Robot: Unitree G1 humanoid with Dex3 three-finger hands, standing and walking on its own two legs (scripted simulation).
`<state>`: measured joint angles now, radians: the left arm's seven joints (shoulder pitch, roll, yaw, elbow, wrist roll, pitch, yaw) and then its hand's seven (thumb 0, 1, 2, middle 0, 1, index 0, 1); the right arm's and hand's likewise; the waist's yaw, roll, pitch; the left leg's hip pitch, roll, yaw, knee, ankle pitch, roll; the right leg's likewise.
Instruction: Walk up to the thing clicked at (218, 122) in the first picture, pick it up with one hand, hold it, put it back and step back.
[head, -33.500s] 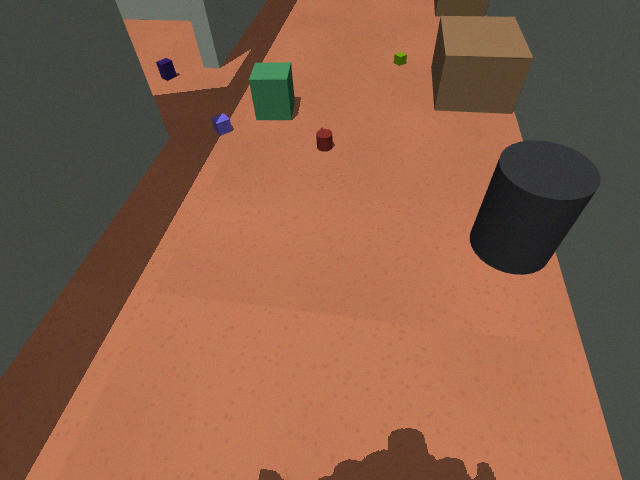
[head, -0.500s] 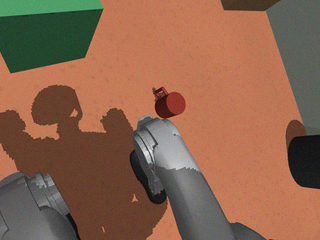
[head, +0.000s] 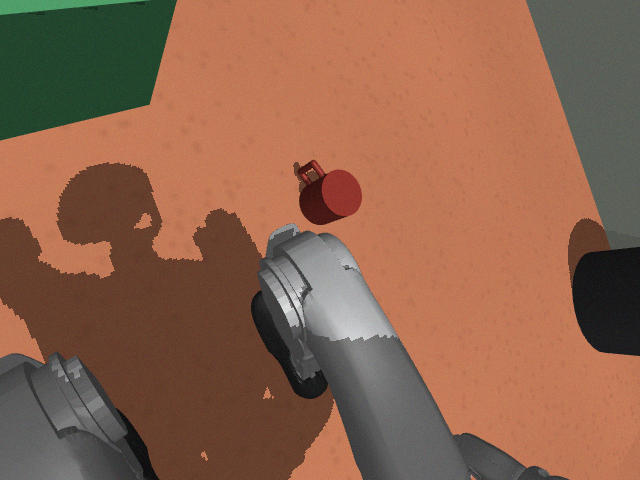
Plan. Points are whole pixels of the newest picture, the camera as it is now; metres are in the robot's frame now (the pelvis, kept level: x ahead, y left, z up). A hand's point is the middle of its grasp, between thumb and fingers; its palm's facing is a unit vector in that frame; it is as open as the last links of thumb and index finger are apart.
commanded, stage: close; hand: left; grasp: from above
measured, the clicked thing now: out of the picture +0.45 +0.33 -0.27
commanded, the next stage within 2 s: settle in 1.08 s
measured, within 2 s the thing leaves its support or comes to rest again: leaves its support in 1.58 s
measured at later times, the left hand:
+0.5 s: hand out of the picture +0.45 +0.31 -0.24, palm faces -0.27 -0.33 -0.90, open 11.4 cm
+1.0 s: hand out of the picture +0.45 +0.31 -0.24, palm faces -0.27 -0.34 -0.90, open 11.0 cm
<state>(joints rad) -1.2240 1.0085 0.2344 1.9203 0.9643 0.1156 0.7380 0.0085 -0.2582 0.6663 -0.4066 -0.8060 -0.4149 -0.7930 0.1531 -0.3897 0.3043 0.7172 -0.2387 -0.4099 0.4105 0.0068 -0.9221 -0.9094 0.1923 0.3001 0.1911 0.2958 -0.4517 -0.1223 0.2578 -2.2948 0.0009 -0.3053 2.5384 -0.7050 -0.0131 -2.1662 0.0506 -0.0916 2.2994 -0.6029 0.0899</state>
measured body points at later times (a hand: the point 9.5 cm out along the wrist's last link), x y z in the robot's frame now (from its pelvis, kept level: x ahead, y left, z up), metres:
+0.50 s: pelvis +0.00 +0.00 +0.01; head +0.28 +0.12 +0.33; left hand +0.46 +0.33 -0.19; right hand +0.00 -0.24 -0.02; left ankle +0.07 +0.13 -0.28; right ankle +0.14 -0.15 -0.28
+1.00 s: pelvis +0.00 +0.00 +0.01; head +0.28 +0.12 +0.33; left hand +0.46 +0.33 -0.19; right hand -0.01 -0.24 -0.02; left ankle +0.07 +0.13 -0.28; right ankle +0.14 -0.15 -0.28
